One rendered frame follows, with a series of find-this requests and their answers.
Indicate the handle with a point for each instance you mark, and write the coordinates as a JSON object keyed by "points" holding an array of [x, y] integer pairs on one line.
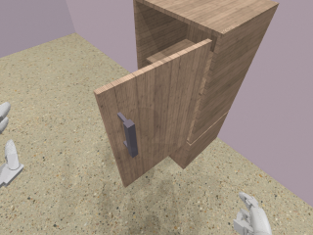
{"points": [[130, 135]]}

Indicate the cupboard door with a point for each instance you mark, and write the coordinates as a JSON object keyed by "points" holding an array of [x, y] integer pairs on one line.
{"points": [[160, 99]]}

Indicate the robot left hand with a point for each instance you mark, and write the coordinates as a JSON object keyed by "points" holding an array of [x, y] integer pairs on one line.
{"points": [[11, 168]]}

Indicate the robot right hand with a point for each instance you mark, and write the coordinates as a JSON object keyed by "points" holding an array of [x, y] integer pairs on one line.
{"points": [[254, 221]]}

